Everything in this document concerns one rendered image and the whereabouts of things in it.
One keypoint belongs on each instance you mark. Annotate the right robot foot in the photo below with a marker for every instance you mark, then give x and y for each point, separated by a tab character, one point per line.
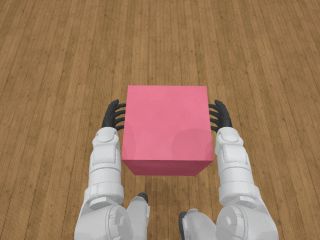
180	222

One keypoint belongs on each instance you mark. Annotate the carton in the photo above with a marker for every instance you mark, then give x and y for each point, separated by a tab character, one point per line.
167	130

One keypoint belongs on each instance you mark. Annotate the right robot hand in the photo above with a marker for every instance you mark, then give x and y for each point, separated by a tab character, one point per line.
223	119

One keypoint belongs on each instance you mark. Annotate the robot left shin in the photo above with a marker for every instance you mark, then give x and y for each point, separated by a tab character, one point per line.
138	198

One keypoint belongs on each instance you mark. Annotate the robot right upper arm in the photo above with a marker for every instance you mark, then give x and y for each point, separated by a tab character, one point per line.
237	222

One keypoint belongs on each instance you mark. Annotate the robot right forearm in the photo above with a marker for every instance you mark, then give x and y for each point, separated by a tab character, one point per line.
235	173

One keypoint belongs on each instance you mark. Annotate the robot left upper arm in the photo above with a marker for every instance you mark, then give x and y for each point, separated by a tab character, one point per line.
108	223

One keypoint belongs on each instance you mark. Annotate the robot left forearm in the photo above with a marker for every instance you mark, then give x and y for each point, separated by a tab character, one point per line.
104	184

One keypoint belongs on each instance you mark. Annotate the left robot hand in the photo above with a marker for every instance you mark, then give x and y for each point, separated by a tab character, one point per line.
110	115

